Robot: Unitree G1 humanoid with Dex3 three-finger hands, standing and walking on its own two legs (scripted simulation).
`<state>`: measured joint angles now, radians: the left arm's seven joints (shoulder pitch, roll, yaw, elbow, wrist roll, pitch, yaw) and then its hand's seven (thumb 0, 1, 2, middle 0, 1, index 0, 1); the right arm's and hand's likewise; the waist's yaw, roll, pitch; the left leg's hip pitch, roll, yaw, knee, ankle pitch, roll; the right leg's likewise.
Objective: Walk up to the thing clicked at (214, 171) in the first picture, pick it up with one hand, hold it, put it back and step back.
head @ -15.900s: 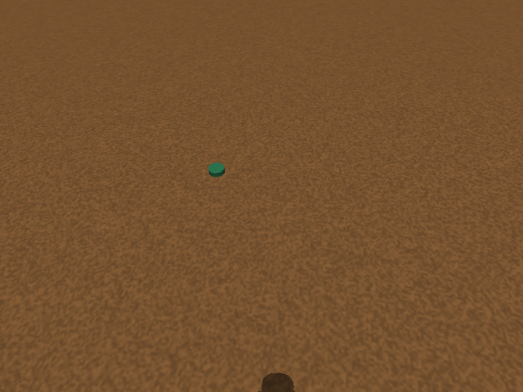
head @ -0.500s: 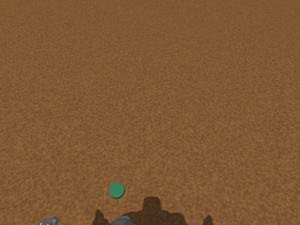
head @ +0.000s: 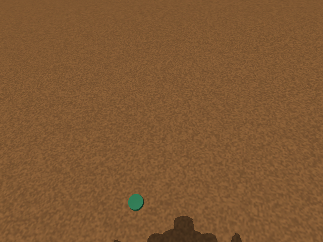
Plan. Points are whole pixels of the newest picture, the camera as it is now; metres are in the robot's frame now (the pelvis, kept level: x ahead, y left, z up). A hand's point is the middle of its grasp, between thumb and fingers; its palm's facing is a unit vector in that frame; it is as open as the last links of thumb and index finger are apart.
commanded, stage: walk up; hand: left
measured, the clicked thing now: (136, 202) +0.44 +0.23 -0.74
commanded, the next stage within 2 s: none
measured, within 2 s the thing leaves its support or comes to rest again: neither
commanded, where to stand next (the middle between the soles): +0.05 +0.00 m, yaw -1 degrees
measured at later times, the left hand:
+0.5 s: hand out of the picture +0.07 +0.28 -0.14, palm faces +0.02 -0.94 -0.34, open 7.3 cm
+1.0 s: hand out of the picture +0.08 +0.27 -0.13, palm faces +0.07 -0.93 -0.35, open 7.3 cm
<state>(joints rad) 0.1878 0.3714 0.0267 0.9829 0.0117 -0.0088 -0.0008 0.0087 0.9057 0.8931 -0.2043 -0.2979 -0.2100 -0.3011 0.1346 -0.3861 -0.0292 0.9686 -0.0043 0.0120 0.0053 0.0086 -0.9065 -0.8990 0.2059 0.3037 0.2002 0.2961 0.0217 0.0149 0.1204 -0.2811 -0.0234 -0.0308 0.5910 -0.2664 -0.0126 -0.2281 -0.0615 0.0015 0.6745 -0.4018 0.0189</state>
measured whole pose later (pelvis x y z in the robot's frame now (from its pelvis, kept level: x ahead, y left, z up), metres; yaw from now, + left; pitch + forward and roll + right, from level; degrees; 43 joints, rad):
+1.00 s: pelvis +0.01 +0.01 +0.02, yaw +3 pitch -2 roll -1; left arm 0.10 0.35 0.03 1.13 0.01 -0.02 0.00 0.01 0.91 0.89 -0.20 -0.30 -0.21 -0.30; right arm 0.06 -0.35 -0.01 1.11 -0.01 0.01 0.01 0.01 -0.91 -0.90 0.21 0.30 0.20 0.30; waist 0.02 0.02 0.05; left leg -0.19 -0.01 -0.09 0.41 -0.18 -0.02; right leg -0.05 -0.04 -0.07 0.35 -0.26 0.03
